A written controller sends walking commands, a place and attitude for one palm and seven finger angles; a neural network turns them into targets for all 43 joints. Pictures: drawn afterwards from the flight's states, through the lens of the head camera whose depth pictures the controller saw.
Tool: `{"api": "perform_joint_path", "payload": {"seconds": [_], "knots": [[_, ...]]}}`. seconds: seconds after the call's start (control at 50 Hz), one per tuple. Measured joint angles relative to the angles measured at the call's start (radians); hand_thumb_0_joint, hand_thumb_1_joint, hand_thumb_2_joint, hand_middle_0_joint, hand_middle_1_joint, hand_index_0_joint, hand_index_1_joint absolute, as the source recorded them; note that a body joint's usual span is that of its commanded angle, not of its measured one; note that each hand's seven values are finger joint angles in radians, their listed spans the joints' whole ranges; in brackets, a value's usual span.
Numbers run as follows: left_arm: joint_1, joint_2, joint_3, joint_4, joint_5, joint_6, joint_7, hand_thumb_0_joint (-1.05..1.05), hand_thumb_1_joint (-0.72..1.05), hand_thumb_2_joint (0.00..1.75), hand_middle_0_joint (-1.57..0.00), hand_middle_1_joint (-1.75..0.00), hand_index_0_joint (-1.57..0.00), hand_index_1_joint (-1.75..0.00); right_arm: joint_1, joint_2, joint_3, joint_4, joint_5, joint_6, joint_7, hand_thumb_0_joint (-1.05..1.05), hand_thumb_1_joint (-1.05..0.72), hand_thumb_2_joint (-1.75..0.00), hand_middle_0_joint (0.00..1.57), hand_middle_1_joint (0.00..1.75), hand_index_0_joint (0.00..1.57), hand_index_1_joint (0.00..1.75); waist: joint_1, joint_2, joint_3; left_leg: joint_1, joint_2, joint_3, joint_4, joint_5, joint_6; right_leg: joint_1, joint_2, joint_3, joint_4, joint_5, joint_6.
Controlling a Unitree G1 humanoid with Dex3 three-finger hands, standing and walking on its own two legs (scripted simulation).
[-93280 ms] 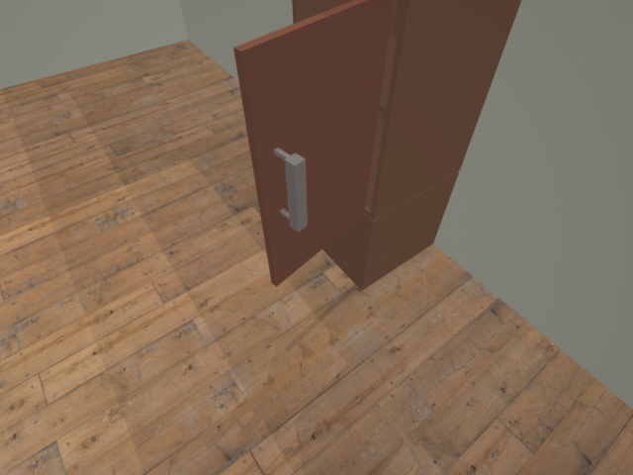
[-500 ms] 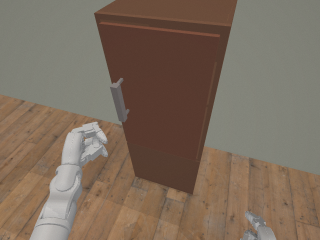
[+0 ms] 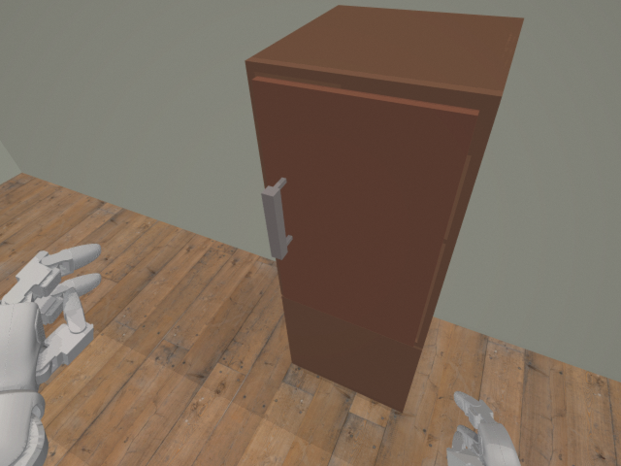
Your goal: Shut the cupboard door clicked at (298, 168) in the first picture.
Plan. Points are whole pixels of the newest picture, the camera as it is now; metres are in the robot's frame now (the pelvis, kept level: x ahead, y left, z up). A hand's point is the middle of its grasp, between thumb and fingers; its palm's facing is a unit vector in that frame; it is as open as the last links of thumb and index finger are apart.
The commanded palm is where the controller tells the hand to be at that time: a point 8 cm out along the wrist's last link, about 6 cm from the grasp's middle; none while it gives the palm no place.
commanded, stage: draw the hand back to the body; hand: left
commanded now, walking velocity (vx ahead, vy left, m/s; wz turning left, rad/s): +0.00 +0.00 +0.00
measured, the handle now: (280, 218) +0.59 +0.15 -0.03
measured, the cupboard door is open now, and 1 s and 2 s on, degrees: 0 0 0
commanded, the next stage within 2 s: step back with the hand held close in 0.42 s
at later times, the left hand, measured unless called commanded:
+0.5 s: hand (76, 338) +0.18 +0.25 +0.17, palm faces +0.46 -0.80 -0.39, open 7.4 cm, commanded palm +0.13 +0.29 +0.17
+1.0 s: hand (39, 349) +0.17 +0.28 +0.17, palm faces +0.38 -0.78 -0.50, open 7.4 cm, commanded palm +0.10 +0.32 +0.17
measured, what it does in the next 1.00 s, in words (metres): stands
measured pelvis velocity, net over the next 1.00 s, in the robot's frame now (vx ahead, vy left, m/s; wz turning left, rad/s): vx -0.04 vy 0.02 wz -0.03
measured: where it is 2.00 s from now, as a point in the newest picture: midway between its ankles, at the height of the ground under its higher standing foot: outside the picture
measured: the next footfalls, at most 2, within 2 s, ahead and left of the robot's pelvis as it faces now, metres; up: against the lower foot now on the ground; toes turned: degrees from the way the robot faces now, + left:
left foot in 1.58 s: -0.06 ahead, +0.12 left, +0.00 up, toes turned +4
right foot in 1.80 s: -0.24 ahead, -0.11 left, +0.00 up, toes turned +0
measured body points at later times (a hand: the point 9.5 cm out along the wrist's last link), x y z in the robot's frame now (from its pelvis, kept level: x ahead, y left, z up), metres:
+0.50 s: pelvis -0.01 -0.01 +0.00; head -0.05 -0.04 +0.45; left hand +0.15 +0.29 +0.19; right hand +0.17 -0.23 -0.08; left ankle -0.01 +0.11 -0.74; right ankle -0.04 -0.12 -0.74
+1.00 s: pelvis -0.04 +0.02 +0.00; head -0.04 +0.01 +0.45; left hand +0.14 +0.32 +0.19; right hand +0.13 -0.22 -0.08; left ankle -0.01 +0.11 -0.74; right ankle -0.04 -0.12 -0.74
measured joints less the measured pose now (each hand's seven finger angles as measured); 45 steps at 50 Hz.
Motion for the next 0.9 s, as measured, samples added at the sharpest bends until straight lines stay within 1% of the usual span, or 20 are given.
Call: {"api": "perform_joint_path", "payload": {"seconds": [0.08, 0.12, 0.2, 0.28, 0.38, 0.48, 0.56, 0.66, 0.76, 0.82, 0.9], "knots": [[0.060, 0.019, 0.058, -0.053, -0.005, -0.011, 0.003, 0.02, 0.90, 0.90, -0.39, -0.50, -0.38, -0.49, 0.007, -0.005, -0.010, 0.011, 0.000, -0.007, 0.002, 0.01, -0.91, -0.90, 0.21, 0.30, 0.20, 0.30, 0.005, 0.006, -0.005, 0.004, 0.000, -0.001, 0.000, -0.002, 0.000, 0.004, 0.000, -0.001, -0.001, -0.002, 0.000], [0.071, 0.019, 0.072, -0.056, -0.005, -0.015, 0.007, 0.02, 0.90, 0.90, -0.34, -0.45, -0.33, -0.44, 0.010, -0.008, -0.015, 0.014, 0.001, -0.009, 0.001, 0.01, -0.91, -0.90, 0.21, 0.30, 0.20, 0.30, 0.007, 0.008, -0.004, 0.004, -0.001, -0.003, 0.000, -0.001, -0.001, 0.004, -0.001, -0.003, 0.002, -0.004, 0.000], [0.048, -0.009, 0.060, -0.023, -0.001, -0.007, 0.011, 0.02, 0.90, 0.90, -0.27, -0.37, -0.27, -0.37, 0.009, -0.017, -0.021, 0.023, 0.000, -0.012, -0.004, 0.01, -0.91, -0.90, 0.21, 0.30, 0.20, 0.30, 0.011, 0.009, 0.009, 0.000, -0.002, -0.008, -0.001, 0.006, -0.001, 0.000, -0.002, -0.008, 0.006, -0.001, -0.001], [0.031, -0.026, 0.032, -0.001, 0.001, 0.006, 0.011, 0.02, 0.90, 0.90, -0.24, -0.34, -0.23, -0.33, 0.009, -0.015, -0.021, 0.033, -0.003, -0.017, -0.012, 0.01, -0.91, -0.90, 0.21, 0.30, 0.20, 0.30, 0.007, -0.004, 0.016, -0.002, 0.000, -0.008, -0.006, 0.014, -0.004, -0.007, 0.001, -0.008, 0.010, 0.002, -0.005], [0.050, -0.014, 0.020, -0.034, 0.003, -0.002, 0.013, 0.02, 0.89, 0.90, -0.22, -0.31, -0.21, -0.31, 0.017, -0.009, -0.021, 0.040, -0.004, -0.037, -0.017, 0.01, -0.91, -0.90, 0.21, 0.30, 0.20, 0.30, -0.006, -0.015, 0.004, 0.006, 0.010, -0.004, -0.002, 0.009, -0.010, 0.002, 0.010, -0.004, 0.008, 0.003, -0.011], [0.049, 0.007, 0.042, -0.049, -0.001, -0.025, 0.012, 0.02, 0.89, 0.90, -0.22, -0.31, -0.21, -0.30, 0.016, -0.009, -0.024, 0.039, -0.002, -0.046, -0.017, 0.01, -0.91, -0.90, 0.21, 0.30, 0.20, 0.30, -0.015, -0.007, 0.001, 0.016, 0.016, -0.001, 0.000, 0.007, -0.013, 0.013, 0.016, -0.001, 0.004, 0.006, -0.014], [0.040, 0.007, 0.058, -0.025, -0.006, -0.033, 0.007, 0.02, 0.89, 0.90, -0.21, -0.31, -0.21, -0.30, 0.011, -0.008, -0.026, 0.036, 0.001, -0.041, -0.015, 0.01, -0.91, -0.90, 0.21, 0.30, 0.20, 0.30, -0.015, 0.000, 0.012, 0.016, 0.019, 0.002, -0.008, 0.016, -0.014, 0.009, 0.019, 0.002, -0.001, 0.014, -0.015], [0.063, 0.002, 0.069, -0.009, 0.005, -0.076, 0.009, 0.02, 0.89, 0.90, -0.21, -0.30, -0.20, -0.30, 0.006, -0.026, -0.036, 0.023, 0.000, -0.009, -0.005, 0.01, -0.91, -0.90, 0.21, 0.30, 0.20, 0.30, -0.036, 0.023, -0.010, -0.071, 0.032, -0.012, 0.045, 0.004, -0.009, -0.046, 0.033, -0.010, -0.010, 0.031, -0.014], [0.102, 0.011, 0.058, -0.032, 0.009, -0.096, 0.015, 0.02, 0.89, 0.90, -0.21, -0.30, -0.21, -0.30, 0.001, -0.040, -0.057, 0.021, 0.001, 0.028, -0.012, 0.01, -0.91, -0.90, 0.21, 0.30, 0.20, 0.30, -0.047, 0.010, -0.002, -0.113, 0.018, -0.001, 0.054, 0.007, 0.002, -0.097, 0.017, 0.000, 0.014, 0.030, 0.001], [0.117, 0.033, 0.067, -0.061, 0.007, -0.092, 0.020, 0.02, 0.89, 0.90, -0.21, -0.30, -0.21, -0.30, 0.001, -0.039, -0.063, 0.004, 0.002, 0.051, -0.022, 0.01, -0.91, -0.90, 0.21, 0.30, 0.20, 0.30, -0.052, -0.008, 0.011, -0.119, 0.005, 0.013, 0.045, 0.018, 0.012, -0.118, 0.002, 0.012, 0.031, 0.030, 0.012], [0.118, 0.075, 0.095, -0.102, 0.004, -0.091, 0.028, 0.02, 0.89, 0.90, -0.21, -0.30, -0.21, -0.30, -0.005, -0.030, -0.061, -0.024, 0.003, 0.070, -0.028, 0.01, -0.91, -0.90, 0.21, 0.30, 0.20, 0.30, -0.058, -0.025, 0.024, -0.133, -0.005, 0.027, 0.045, 0.029, 0.022, -0.143, -0.009, 0.025, 0.051, 0.035, 0.022]]}}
